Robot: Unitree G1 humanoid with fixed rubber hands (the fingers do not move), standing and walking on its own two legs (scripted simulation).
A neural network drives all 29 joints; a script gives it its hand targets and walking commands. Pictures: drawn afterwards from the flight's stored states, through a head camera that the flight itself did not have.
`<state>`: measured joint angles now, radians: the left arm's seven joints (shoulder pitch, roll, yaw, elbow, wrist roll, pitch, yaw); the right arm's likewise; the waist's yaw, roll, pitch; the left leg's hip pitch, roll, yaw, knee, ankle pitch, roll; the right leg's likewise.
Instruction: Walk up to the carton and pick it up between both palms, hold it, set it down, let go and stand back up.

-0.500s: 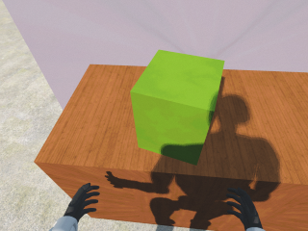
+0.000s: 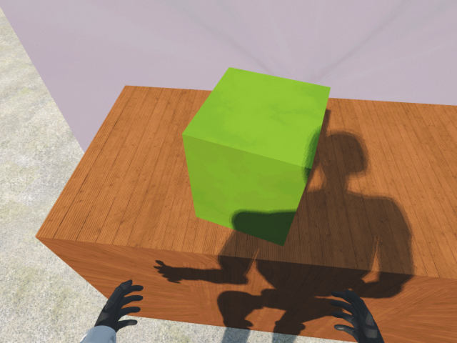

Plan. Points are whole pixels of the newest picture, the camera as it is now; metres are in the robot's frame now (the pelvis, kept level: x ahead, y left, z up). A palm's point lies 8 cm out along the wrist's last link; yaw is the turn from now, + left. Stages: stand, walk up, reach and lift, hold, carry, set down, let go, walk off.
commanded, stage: set down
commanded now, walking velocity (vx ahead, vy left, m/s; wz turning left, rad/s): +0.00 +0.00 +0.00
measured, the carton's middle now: (256, 158) +0.44 -0.02 +0.05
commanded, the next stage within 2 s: let go in 0.06 s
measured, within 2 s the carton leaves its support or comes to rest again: neither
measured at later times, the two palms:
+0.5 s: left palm (109, 329) +0.15 +0.24 -0.08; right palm out of the picture +0.14 -0.21 -0.08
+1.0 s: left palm out of the picture +0.05 +0.29 -0.10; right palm out of the picture +0.06 -0.23 -0.11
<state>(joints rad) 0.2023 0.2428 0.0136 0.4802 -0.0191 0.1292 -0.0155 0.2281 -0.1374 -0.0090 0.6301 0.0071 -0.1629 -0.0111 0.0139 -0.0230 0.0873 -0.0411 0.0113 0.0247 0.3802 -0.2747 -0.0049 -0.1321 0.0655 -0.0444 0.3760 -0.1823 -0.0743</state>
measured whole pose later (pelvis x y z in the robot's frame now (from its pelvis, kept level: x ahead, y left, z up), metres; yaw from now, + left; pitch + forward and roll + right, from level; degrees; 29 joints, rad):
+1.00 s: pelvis -0.02 +0.03 +0.00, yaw +1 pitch -2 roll +0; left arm 0.34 0.25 0.02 0.72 0.02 -0.04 0.01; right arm 0.32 -0.25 -0.02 0.76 -0.01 -0.03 0.01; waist 0.01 0.01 0.01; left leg -0.14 -0.03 0.03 0.46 -0.28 0.04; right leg -0.22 0.01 -0.05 0.46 -0.19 -0.03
